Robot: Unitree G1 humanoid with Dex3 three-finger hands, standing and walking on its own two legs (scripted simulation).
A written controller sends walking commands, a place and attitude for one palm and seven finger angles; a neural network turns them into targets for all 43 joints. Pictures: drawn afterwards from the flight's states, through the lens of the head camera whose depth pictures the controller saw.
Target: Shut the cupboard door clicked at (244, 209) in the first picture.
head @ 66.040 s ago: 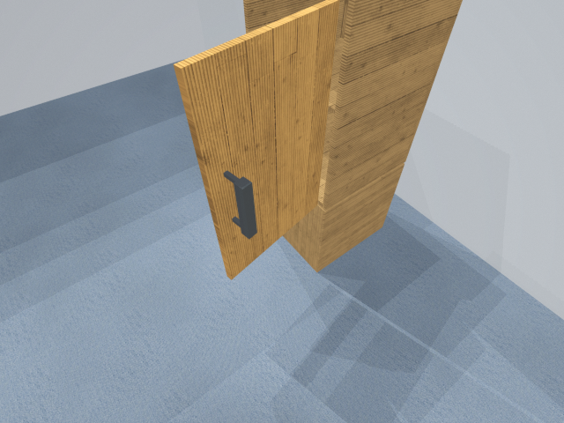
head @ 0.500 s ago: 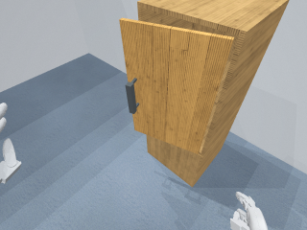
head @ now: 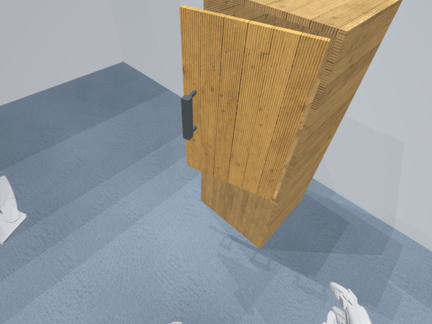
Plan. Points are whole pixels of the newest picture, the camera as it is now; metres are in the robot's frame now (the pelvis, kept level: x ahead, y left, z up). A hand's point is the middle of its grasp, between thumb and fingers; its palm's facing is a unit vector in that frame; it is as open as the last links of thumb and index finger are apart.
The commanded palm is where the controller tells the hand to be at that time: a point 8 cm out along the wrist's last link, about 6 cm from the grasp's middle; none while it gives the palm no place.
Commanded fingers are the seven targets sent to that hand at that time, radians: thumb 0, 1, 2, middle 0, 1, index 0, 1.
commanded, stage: step back with the hand held close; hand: left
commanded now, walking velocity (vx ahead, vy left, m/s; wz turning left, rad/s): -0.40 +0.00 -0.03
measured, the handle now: (190, 115) +0.73 +0.11 -0.04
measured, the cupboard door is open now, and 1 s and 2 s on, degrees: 16 16 16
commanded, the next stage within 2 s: stop stepping back and stand still in 0.48 s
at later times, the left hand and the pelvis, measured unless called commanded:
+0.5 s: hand out of the picture +0.10 +0.30 +0.19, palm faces +0.56 -0.72 -0.41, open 7.4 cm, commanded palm +0.04 +0.32 +0.19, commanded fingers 0.00 0.90 0.90 -0.20 -0.30 -0.20 -0.30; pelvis -0.08 +0.01 +0.00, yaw +4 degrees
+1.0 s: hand out of the picture +0.04 +0.29 +0.18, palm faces +0.46 -0.80 -0.38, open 7.4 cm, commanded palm -0.01 +0.32 +0.19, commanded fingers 0.00 0.90 0.90 -0.20 -0.30 -0.20 -0.30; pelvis -0.15 +0.02 -0.01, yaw +0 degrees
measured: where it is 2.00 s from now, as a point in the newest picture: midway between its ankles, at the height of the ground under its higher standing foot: outside the picture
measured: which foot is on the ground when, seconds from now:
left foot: down 0.00-0.22, up 0.24-0.30, down 0.32-1.00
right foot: down 0.00-0.34, up 0.36-0.58, down 0.60-1.00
